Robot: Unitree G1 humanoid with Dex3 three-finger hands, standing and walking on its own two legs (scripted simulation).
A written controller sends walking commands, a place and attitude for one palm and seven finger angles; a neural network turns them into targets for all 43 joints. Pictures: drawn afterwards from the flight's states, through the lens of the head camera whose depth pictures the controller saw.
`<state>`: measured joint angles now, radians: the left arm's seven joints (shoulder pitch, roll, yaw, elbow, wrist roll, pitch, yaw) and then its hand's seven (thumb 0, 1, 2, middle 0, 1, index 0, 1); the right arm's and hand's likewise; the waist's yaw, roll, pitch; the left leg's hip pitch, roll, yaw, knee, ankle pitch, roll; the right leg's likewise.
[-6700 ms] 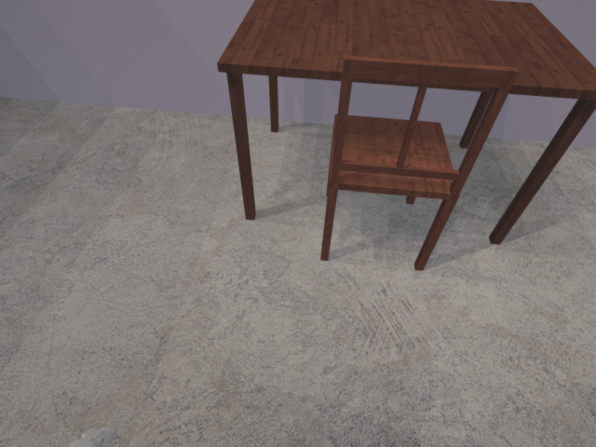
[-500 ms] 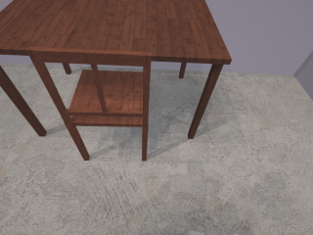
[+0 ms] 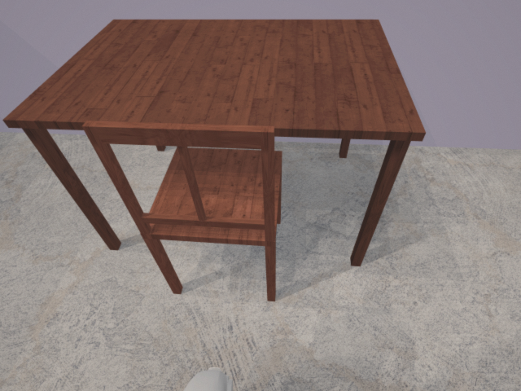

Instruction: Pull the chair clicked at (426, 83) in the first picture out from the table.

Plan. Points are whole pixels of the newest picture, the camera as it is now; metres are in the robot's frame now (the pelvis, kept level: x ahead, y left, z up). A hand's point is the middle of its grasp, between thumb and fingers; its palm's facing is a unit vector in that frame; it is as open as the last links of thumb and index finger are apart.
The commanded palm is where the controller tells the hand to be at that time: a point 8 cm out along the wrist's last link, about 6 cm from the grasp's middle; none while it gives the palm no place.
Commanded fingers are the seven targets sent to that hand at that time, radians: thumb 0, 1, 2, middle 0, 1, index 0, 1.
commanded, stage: take the last steps up to it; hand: left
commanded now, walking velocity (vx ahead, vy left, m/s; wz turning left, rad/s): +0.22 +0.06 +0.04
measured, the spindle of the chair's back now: (193, 185) +0.61 +0.22 -0.11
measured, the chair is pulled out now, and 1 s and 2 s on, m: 0.00 0.00 0.00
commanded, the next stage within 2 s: come to a stop and stand still in 0.20 s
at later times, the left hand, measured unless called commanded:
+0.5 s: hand (145, 361) +0.21 +0.25 -0.18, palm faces +0.05 -0.97 -0.22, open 7.3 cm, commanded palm none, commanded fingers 0.00 0.90 0.90 -0.20 -0.30 -0.20 -0.30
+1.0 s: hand (122, 370) +0.19 +0.29 -0.19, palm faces -0.07 -0.97 -0.23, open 7.4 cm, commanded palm none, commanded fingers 0.00 0.90 0.90 -0.20 -0.30 -0.20 -0.30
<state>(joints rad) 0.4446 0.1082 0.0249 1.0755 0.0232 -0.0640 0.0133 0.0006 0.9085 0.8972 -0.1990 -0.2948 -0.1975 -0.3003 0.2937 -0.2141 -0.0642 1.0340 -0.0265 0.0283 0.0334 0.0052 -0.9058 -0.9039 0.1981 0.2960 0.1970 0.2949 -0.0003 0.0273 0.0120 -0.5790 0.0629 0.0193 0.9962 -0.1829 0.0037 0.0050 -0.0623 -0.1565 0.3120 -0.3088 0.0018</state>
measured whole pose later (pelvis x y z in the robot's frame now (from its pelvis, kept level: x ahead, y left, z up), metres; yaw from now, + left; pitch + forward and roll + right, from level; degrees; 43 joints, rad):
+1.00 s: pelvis +0.13 +0.10 -0.02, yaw -4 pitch -2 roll +0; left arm 0.28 0.21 0.01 0.93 0.02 0.05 0.03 0.00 0.91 0.90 -0.20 -0.29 -0.20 -0.30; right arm 0.26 -0.18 -0.03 0.93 -0.02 0.03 -0.02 0.00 -0.90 -0.90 0.20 0.30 0.20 0.30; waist -0.01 -0.02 0.03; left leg -0.22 -0.02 0.08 0.63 -0.39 0.05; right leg -0.37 -0.06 -0.01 0.62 -0.22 0.00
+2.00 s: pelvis +0.14 +0.09 -0.01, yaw -4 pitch -2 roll +0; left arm 0.31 0.13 0.00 1.10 0.00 -0.01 0.04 0.00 0.91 0.90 -0.20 -0.29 -0.20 -0.30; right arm 0.30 -0.13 0.00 1.16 -0.01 -0.01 -0.02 0.00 -0.90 -0.90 0.20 0.30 0.20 0.30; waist -0.01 0.00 0.05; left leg -0.09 -0.03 0.08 0.44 -0.31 0.04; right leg -0.26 -0.05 -0.02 0.46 -0.16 0.03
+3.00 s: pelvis +0.13 +0.05 -0.12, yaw +2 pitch +18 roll -2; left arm 0.47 0.21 0.14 -0.06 -0.26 -0.57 -0.32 0.01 0.36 0.66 -0.14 -0.21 -0.14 -0.21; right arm 0.10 -0.22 0.00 0.50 0.02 -0.24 -0.01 0.01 -0.90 -0.90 0.20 0.30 0.20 0.30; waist 0.05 0.01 -0.14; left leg -0.94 0.02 -0.07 1.29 -0.67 -0.03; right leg -1.04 -0.05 -0.14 1.22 -0.49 -0.05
